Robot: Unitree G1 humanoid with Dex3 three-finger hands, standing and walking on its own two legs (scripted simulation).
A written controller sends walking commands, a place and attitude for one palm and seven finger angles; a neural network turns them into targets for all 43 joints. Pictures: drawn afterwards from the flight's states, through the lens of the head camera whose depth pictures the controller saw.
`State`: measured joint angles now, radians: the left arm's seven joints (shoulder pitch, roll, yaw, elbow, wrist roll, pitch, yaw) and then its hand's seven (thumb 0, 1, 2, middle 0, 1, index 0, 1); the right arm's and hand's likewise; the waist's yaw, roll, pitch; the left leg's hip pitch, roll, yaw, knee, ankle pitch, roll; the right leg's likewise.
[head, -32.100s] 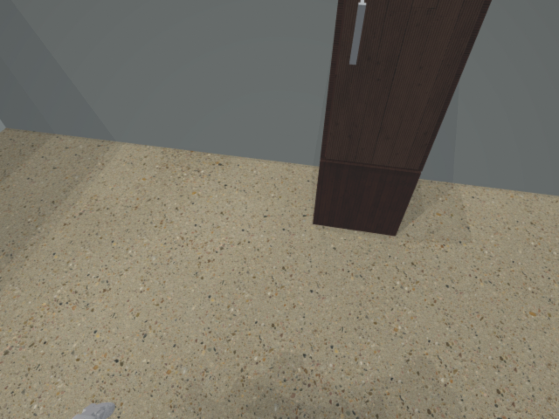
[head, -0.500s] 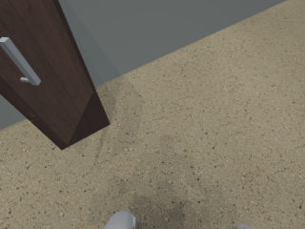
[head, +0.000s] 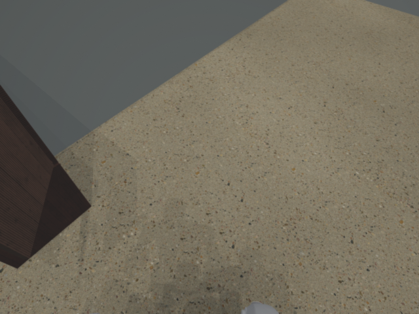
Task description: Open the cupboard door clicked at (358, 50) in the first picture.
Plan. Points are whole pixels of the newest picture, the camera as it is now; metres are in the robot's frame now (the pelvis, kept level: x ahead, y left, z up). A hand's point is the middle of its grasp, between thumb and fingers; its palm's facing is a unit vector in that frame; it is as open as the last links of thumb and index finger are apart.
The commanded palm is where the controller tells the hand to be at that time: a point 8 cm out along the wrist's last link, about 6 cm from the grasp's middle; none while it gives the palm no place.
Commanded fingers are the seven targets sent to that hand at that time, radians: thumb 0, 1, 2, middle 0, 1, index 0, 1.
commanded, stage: walk to a spot facing it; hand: left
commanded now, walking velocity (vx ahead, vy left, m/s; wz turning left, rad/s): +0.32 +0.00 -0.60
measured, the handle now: out of the picture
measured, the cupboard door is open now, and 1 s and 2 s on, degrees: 47 47 47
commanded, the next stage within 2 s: turn to face it in 1.50 s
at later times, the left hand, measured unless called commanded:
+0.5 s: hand (164, 282) +0.20 +0.11 -0.17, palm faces -0.18 -0.96 -0.20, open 7.4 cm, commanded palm none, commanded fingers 0.00 0.90 0.90 -0.20 -0.30 -0.20 -0.30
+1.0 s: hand (209, 155) +0.57 +0.03 -0.16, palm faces -0.42 -0.89 -0.17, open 7.4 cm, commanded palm none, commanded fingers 0.00 0.90 0.90 -0.20 -0.30 -0.20 -0.30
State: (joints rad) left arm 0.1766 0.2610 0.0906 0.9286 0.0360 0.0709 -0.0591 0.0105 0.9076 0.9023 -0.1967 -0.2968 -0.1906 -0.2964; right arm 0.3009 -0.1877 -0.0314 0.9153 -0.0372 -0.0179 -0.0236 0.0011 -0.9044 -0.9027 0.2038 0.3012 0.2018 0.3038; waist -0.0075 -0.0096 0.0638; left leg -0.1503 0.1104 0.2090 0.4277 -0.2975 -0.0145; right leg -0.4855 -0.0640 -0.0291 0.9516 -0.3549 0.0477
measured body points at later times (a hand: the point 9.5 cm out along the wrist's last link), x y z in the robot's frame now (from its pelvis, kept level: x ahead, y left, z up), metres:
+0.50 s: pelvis +0.16 -0.07 +0.00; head +0.20 -0.08 +0.44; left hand +0.21 +0.16 -0.15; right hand +0.20 -0.32 -0.15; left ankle +0.29 +0.05 -0.69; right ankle +0.04 -0.13 -0.74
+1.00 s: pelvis +0.40 -0.10 +0.00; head +0.43 -0.10 +0.45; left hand +0.59 +0.07 -0.15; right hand +0.23 -0.28 -0.15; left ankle +0.35 +0.02 -0.74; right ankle +0.46 -0.27 -0.69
